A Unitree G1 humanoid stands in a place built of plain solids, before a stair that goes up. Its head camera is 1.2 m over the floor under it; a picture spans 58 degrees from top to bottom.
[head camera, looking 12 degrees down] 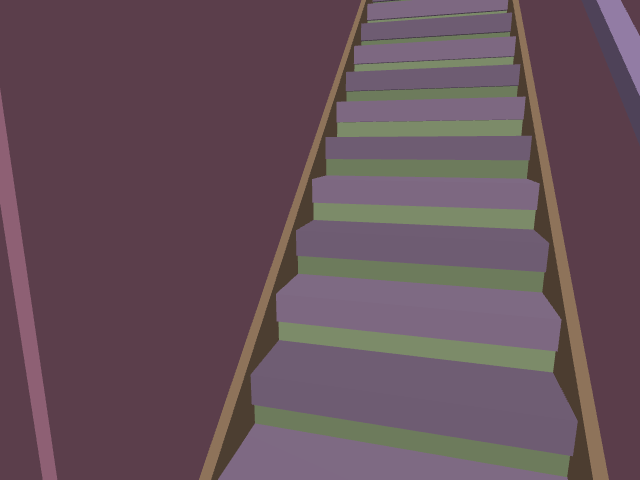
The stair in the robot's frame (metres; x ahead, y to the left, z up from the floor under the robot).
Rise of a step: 0.18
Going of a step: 0.23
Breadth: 0.88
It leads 15 degrees to the right of straight ahead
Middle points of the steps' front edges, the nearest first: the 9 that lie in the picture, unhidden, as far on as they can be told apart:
1.07 -0.22 0.53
1.29 -0.27 0.71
1.51 -0.33 0.89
1.73 -0.39 1.07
1.95 -0.45 1.25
2.17 -0.51 1.43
2.39 -0.57 1.61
2.61 -0.63 1.79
2.83 -0.68 1.96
